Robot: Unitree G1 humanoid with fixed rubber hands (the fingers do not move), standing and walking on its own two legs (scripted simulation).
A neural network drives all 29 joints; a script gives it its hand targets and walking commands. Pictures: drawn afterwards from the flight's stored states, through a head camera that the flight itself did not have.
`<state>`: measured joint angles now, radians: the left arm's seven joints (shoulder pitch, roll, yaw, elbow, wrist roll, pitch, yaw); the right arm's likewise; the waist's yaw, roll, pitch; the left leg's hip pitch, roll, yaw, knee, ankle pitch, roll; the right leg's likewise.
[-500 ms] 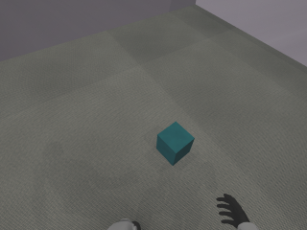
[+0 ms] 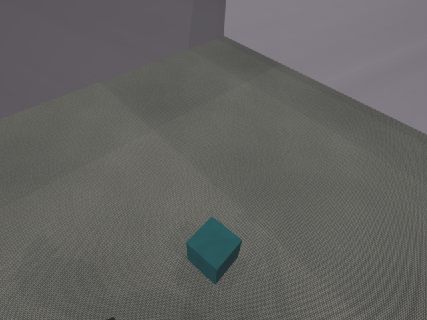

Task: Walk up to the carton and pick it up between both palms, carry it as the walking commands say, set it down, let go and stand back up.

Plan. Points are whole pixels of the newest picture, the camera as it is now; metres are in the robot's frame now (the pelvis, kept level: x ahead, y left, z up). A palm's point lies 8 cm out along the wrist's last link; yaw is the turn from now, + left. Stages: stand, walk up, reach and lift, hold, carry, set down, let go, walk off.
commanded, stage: walk up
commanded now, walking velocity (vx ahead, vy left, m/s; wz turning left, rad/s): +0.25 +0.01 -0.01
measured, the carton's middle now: (213, 250) +0.53 -0.06 -0.67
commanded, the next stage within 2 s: none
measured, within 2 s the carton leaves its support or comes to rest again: neither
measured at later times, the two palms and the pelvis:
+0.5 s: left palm out of the picture +0.04 +0.22 -0.15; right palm out of the picture +0.11 -0.21 -0.13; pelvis +0.06 +0.01 +0.00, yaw +0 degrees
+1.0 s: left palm out of the picture +0.12 +0.21 -0.12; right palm out of the picture +0.04 -0.30 -0.15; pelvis +0.05 -0.03 -0.01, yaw -13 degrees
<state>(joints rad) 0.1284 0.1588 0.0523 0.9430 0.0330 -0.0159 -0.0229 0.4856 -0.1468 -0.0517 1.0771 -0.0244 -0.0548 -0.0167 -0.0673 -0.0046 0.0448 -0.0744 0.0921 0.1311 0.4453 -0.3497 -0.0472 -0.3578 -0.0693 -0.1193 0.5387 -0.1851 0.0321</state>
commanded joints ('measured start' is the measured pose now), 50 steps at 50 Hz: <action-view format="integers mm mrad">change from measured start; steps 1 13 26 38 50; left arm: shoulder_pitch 284 190 271 161 386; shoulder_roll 168 90 77 63 265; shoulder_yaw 48 -22 -33 2 68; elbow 31 86 166 41 79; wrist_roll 12 -8 -26 -2 14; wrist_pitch -52 -58 35 41 49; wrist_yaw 27 59 50 53 75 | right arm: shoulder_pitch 56 -107 -255 -128 -341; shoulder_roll -86 -36 -110 -227 -151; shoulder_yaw -10 -6 31 -68 -66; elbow -31 -52 -51 -78 -168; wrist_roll -3 23 24 -3 -74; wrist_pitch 0 80 45 54 114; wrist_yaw -4 -5 -13 -67 14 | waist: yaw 137 31 94 19 110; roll -119 -263 171 153 15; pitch -98 -74 39 -34 49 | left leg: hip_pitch -306 -270 -246 -141 -626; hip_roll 63 -81 80 385 23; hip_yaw -26 -41 -249 -275 -157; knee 279 328 -278 -187 668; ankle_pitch -45 72 -43 184 -6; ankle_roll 61 23 72 271 -13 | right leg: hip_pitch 438 209 206 -165 116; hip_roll -228 -123 -24 -1 -406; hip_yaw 239 19 70 55 628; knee -132 -172 -166 486 -379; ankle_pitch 20 867 0 -403 -335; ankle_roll -48 -148 -13 14 -115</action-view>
